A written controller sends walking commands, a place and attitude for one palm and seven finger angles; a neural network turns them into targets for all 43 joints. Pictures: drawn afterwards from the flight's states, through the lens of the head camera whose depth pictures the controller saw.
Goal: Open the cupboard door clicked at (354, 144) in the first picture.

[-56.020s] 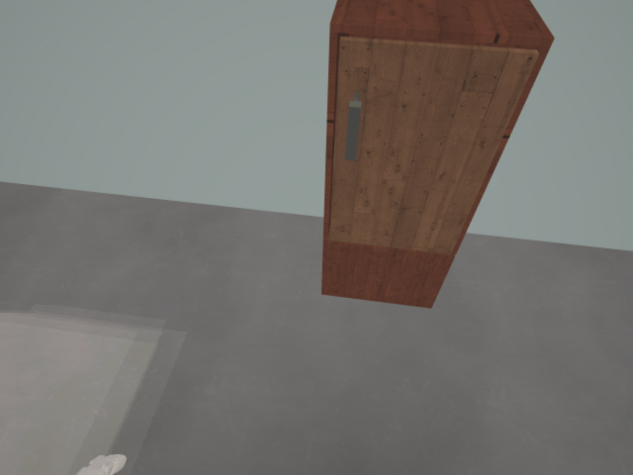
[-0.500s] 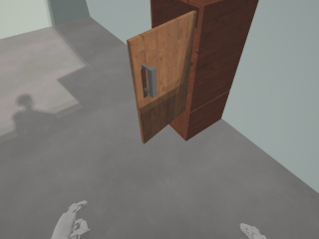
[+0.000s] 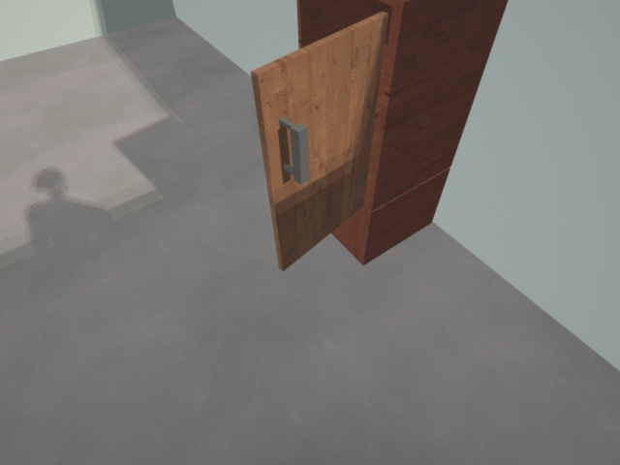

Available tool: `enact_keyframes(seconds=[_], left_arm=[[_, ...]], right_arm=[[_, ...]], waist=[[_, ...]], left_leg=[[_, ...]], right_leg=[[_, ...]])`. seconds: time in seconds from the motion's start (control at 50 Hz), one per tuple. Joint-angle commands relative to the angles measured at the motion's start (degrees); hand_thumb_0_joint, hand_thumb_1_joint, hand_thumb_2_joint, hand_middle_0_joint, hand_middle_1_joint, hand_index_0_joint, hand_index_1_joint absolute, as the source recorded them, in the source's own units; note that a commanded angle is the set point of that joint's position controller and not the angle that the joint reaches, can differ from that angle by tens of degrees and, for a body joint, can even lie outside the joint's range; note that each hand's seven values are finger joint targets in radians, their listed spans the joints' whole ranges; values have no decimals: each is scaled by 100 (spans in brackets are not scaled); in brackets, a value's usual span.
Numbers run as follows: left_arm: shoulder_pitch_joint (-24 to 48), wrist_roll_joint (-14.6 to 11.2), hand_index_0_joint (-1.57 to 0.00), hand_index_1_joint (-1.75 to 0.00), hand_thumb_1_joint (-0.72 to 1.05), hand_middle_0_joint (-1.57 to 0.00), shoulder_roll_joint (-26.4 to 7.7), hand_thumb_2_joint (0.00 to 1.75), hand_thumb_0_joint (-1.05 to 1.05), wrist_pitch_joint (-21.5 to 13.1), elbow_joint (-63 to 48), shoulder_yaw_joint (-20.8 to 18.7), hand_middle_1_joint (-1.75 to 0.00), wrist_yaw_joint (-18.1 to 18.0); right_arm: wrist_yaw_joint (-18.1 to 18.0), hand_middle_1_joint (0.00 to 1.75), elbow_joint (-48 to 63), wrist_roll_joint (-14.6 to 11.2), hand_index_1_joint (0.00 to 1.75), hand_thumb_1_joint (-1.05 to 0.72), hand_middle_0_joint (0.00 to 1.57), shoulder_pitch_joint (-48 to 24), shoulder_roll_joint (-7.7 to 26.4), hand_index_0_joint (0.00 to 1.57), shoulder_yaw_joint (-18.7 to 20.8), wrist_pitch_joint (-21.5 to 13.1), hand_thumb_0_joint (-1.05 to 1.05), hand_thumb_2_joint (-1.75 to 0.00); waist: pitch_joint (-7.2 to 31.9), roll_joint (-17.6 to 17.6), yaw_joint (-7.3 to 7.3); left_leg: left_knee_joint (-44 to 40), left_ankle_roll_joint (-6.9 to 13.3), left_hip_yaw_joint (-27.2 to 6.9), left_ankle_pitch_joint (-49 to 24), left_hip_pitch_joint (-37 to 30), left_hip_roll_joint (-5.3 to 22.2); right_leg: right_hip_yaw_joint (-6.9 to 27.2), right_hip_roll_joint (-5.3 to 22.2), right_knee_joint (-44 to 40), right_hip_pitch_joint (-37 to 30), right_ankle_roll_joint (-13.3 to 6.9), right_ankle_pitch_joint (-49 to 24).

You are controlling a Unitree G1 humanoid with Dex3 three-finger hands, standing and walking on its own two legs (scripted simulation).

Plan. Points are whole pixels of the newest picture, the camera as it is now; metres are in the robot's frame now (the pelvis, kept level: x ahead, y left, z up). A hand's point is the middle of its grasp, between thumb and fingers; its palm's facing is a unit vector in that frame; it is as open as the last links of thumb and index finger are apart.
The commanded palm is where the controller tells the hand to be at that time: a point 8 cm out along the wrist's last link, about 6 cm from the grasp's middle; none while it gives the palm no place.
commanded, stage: let the arm hang, fingers relaxed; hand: left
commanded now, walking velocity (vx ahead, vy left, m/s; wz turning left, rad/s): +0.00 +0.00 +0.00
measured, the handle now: (293, 150) +0.69 +0.08 +0.00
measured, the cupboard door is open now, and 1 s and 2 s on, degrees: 100 100 100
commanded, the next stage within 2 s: look to check the result in 0.40 s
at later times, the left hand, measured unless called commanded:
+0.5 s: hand out of the picture -0.01 +0.16 -0.17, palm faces +0.03 -0.98 -0.19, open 7.3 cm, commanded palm none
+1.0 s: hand out of the picture +0.04 +0.17 -0.17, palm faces +0.01 -0.97 -0.23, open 7.3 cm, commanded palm none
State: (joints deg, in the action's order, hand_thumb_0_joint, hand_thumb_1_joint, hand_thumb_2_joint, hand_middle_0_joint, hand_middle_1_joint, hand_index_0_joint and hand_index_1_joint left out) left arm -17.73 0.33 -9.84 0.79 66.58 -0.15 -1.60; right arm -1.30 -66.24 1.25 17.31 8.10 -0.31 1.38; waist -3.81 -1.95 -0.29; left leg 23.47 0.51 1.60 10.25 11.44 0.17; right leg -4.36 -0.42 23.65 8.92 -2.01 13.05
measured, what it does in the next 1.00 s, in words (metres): stands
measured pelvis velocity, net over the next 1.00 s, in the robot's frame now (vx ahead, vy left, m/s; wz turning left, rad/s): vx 0.02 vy -0.02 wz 0.00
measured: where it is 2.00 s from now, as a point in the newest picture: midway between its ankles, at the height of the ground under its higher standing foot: outside the picture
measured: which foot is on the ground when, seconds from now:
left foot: down 0.00-1.00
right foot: down 0.00-1.00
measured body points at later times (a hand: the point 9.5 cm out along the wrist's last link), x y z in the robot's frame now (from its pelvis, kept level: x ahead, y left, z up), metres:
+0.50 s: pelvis +0.00 +0.00 +0.00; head +0.02 -0.01 +0.45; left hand -0.01 +0.21 -0.16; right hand -0.01 -0.21 -0.17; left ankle +0.03 +0.11 -0.74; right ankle +0.00 -0.09 -0.74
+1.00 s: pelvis +0.02 -0.02 +0.00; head +0.04 -0.03 +0.45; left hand +0.04 +0.22 -0.15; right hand +0.03 -0.25 -0.16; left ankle +0.03 +0.11 -0.74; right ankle +0.00 -0.10 -0.74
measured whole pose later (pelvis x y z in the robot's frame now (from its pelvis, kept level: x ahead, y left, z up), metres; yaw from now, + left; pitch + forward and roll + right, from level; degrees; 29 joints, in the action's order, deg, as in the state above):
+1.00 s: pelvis +0.02 -0.02 +0.00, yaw +0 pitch -1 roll +0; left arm -13.0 0.4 -10.2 -0.8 65.3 -0.5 -1.5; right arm -1.6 -65.9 1.2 12.5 10.9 0.4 0.5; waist -3.4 -1.0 -0.4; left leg 21.8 -0.9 1.4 11.0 9.3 1.3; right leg -4.4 -1.7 22.1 7.0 -3.2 13.9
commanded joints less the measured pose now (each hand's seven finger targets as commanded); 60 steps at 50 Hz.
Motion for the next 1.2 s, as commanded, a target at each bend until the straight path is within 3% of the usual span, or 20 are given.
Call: enact_keyframes(seconds=[0.0,0.34,0.56,0.64,0.76,0.92,1.1,1.18], left_arm=[[-243,-6,-20,-30,90,-20,-482,90,0,-126,-178,-113,-30,-43],[-332,9,-20,-30,90,-20,-299,90,0,-172,-183,-146,-30,-61],[-224,6,-20,-30,90,-20,-493,90,0,-210,-247,-175,-30,-58],[-131,1,-20,-30,90,-20,-569,90,0,-221,-240,-173,-30,-54],[-57,4,-20,-30,90,-20,-681,90,0,-229,-252,-185,-30,-45],[113,0,-20,-30,90,-20,-784,90,0,-255,-272,-191,-30,-42],[256,-3,-20,-30,90,-20,-880,90,0,-259,-289,-203,-30,-34],[310,0,-20,-30,90,-20,-916,90,0,-258,-299,-205,-30,-37]], right_arm=[[-67,30,122,6,30,-90,20,417,472,20,74,-98,0,-90],[-98,30,152,7,30,-90,20,352,363,20,106,-153,0,-90],[-95,30,182,-14,30,-90,20,239,572,20,141,-160,0,-90],[-93,30,160,-9,30,-90,20,146,632,20,135,-172,0,-90],[-86,30,187,-18,30,-90,20,6,756,20,141,-164,0,-90],[-88,30,196,-2,30,-90,20,-164,862,20,148,-169,0,-90],[-93,30,211,0,30,-90,20,-298,976,20,139,-178,0,-90],[-93,30,213,-1,30,-90,20,-351,988,20,139,-164,0,-90]], waist=[[-140,304,-25],[-217,40,-5],[-75,264,-2],[-12,140,-19],[-9,206,-3],[132,207,-13],[214,211,-4],[95,181,-11]], left_leg=[[-454,141,-469,175,89,461],[-462,124,-440,41,102,481],[-378,126,-429,-269,-57,521],[-404,123,-436,-439,-145,546],[-398,115,-434,-463,-198,543],[-389,83,-408,-716,-327,562],[-444,65,-409,-832,-408,592],[-454,50,-401,-807,-394,588]], right_leg=[[648,641,-660,401,-113,448],[688,615,-575,430,-109,94],[692,619,-618,288,-122,-112],[702,651,-605,205,-130,-353],[714,660,-694,173,-125,-337],[714,712,-681,-23,-109,-961],[681,727,-705,-167,-93,-1177],[692,724,-759,-130,-89,-1191]])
